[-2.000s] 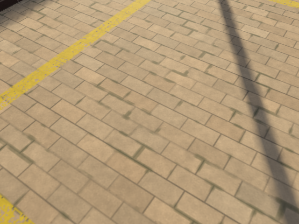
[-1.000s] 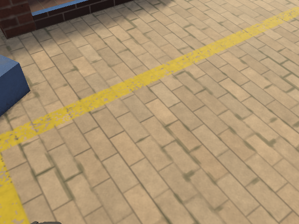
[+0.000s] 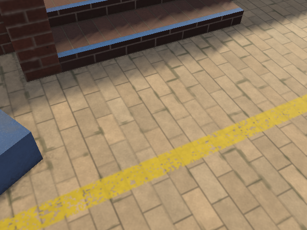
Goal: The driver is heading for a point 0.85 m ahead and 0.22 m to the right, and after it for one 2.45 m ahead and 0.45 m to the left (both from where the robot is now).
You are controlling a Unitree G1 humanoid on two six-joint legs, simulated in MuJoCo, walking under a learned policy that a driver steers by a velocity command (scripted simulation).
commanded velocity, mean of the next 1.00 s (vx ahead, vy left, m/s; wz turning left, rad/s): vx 0.50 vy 0.00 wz -0.05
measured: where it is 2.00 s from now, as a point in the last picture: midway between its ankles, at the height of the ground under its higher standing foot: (170, 138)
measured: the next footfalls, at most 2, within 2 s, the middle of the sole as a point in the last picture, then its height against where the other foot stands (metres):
right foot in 0.30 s outside the picture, level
left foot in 0.86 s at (128, 206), level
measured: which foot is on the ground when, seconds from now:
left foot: down 0.00-0.32, up 0.34-0.84, down 0.86-1.00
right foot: up 0.00-0.28, down 0.30-0.88, up 0.90-1.00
